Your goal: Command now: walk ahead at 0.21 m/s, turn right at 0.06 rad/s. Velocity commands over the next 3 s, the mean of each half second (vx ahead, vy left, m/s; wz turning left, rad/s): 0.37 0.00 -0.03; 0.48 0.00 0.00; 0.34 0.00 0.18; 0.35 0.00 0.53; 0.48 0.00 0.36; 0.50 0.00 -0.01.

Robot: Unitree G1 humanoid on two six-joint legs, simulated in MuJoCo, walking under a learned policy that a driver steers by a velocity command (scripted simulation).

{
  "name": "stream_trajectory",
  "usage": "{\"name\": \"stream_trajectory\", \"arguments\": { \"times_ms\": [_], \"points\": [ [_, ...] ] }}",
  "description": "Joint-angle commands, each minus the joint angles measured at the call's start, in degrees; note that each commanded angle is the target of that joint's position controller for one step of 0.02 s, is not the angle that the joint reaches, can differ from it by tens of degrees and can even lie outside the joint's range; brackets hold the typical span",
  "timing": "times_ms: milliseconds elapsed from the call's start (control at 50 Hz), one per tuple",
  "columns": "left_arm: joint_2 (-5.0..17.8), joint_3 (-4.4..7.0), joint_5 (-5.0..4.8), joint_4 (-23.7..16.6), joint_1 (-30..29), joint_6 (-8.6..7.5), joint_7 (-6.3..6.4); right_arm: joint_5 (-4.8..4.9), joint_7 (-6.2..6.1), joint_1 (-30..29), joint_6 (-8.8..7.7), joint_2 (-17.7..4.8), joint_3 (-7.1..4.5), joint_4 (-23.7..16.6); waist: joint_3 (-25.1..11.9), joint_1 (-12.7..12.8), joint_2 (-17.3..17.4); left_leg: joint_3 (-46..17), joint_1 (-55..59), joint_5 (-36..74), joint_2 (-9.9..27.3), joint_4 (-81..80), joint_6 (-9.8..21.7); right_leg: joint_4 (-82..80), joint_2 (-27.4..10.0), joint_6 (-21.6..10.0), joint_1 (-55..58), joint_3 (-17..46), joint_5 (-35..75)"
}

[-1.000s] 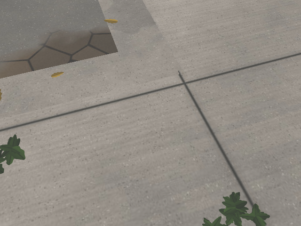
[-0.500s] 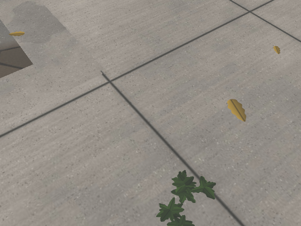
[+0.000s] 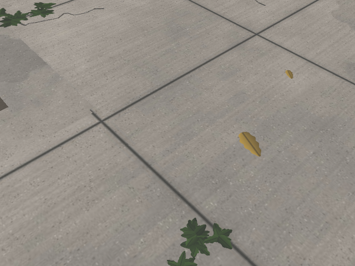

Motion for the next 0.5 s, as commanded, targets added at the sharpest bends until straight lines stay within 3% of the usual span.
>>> {"name": "stream_trajectory", "arguments": {
  "times_ms": [20,40,80,120,160,220,260,280,300,320,340,360,380,420,500],
  "points": [
    [6.9,1.95,1.11,-6.9,-9.8,-1.74,-0.7,-0.07,0.19,8.5,-1.75,-12.1,-3.25,0.8,10.2,-4.3,13.6,-30.8,3.6,-29.3,20.7,-23.9,12.8,12.3,-1.2,-0.1,-22.0,-2.0,-6.8],
    [7.8,2.38,1.12,-6.6,-9.1,-2.28,-1.03,-0.34,0.3,7.6,-2.18,-10.5,-2.96,0.8,10.5,-3.2,10.6,-30.7,3.3,-26.3,21.0,-24.9,13.5,17.0,-3.1,0.2,-23.3,-0.1,-6.2],
    [7.5,2.61,1.06,-4.8,-5.4,-3.22,-2.06,0.24,0.38,4.3,-3.2,-9.2,-2.75,0.3,7.4,-0.5,7.9,-23.9,6.2,-17.3,17.4,-24.2,11.6,18.1,-4.9,0.9,-22.3,-0.2,-3.1],
    [5.9,2.26,0.97,-4.1,-5.8,-3.71,-2.85,0.56,0.55,3.4,-4.22,-8.6,-2.8,0.7,5.4,-0.7,7.8,-15.6,6.7,-7.5,12.9,-22.7,9.7,14.0,-4.5,1.7,-18.5,-3.0,0.1],
    [4.7,1.87,0.95,-4.6,-8.0,-3.74,-3.2,0.56,0.75,4.9,-4.69,-8.5,-2.94,1.9,4.6,-1.7,8.9,-11.9,5.7,-3.7,11.4,-21.4,9.3,8.7,-4.1,2.2,-14.7,-4.7,1.7],
    [5.0,1.98,0.59,-4.6,-7.7,-3.67,-2.87,0.54,1.22,5.4,-4.66,-9.8,-3.55,2.8,4.6,-1.3,9.0,-10.4,0.5,-2.1,12.3,-18.8,9.2,0.5,-3.5,1.9,-5.6,-6.6,3.7],
    [6.2,2.62,0.83,-1.6,0.1,-4.19,-2.03,0.81,1.26,4.4,-4.56,-9.9,-3.64,2.9,3.2,2.6,5.6,-8.3,-6.8,0.2,11.0,-12.2,7.7,-4.8,-1.9,1.3,7.7,-7.0,6.8],
    [8.4,3.53,1.04,1.0,7.7,-4.8,-1.33,0.53,1.28,3.7,-4.8,-8.3,-3.09,2.5,0.1,6.0,1.7,-5.4,-11.4,2.9,8.4,-3.1,6.3,-6.9,-4.2,0.5,17.2,-3.1,3.9],
    [14.9,5.13,1.93,1.9,15.6,-5.31,-0.48,1.29,1.8,1.6,-5.17,-2.8,-1.4,-0.6,-4.7,9.5,-12.6,1.6,-22.1,-3.9,1.3,16.8,2.9,-17.0,-19.7,-4.0,26.0,19.7,-15.4],
    [18.1,5.91,1.07,3.5,18.9,-5.13,-0.52,0.65,1.49,0.1,-5.06,-5.2,-2.04,-1.8,-3.3,9.3,-14.7,-0.3,-29.8,-13.7,-2.9,29.0,3.3,-24.9,-26.9,-8.5,22.5,38.2,-26.4],
    [14.5,4.96,0.84,2.6,13.3,-4.93,-0.59,0.14,1.57,0.0,-4.83,-7.5,-2.69,-1.4,2.1,5.6,-7.5,-4.3,-31.9,-10.2,1.4,34.8,4.8,-23.7,-26.0,-9.1,17.7,33.8,-25.8],
    [10.8,4.04,0.66,1.3,8.5,-5.26,-0.86,0.31,2.25,-0.1,-5.08,-7.1,-2.57,-0.7,4.3,3.4,-4.1,-4.6,-30.9,-4.6,3.5,34.6,5.0,-23.3,-23.1,-8.1,13.5,27.7,-18.6],
    [8.9,3.45,0.58,0.9,6.3,-5.72,-0.89,0.44,2.66,0.1,-5.25,-6.2,-2.44,-0.2,4.5,1.9,-3.4,-4.0,-29.0,-0.9,5.0,32.8,4.6,-24.2,-20.3,-6.8,11.6,22.0,-10.7],
    [7.1,2.75,0.38,1.6,6.3,-6.66,-0.65,-0.7,3.13,0.4,-4.66,-5.5,-2.17,0.8,3.0,1.1,-3.6,-2.2,-26.3,3.4,5.9,31.4,2.9,-24.7,-16.9,-5.7,11.1,14.1,4.3],
    [6.9,2.58,-0.46,5.1,11.7,-7.33,-0.54,-0.81,3.63,-6.2,-3.84,-4.2,-1.66,-1.2,3.5,1.5,-2.7,0.4,-30.7,8.3,6.3,28.2,0.1,-24.8,-15.9,-7.0,13.3,7.5,21.6]
  ]
}}
Next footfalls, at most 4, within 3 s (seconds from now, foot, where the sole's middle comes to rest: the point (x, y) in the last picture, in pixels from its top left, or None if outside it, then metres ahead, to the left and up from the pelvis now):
0.28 right None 0.16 -0.12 -0.77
0.78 left None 0.49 0.06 -0.77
1.30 right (206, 204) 0.79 -0.11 -0.77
1.84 left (154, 219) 0.72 0.11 -0.77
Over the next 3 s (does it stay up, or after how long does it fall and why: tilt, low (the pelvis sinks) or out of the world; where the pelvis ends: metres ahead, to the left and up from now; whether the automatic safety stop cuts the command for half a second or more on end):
stays up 1.21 0.35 0.01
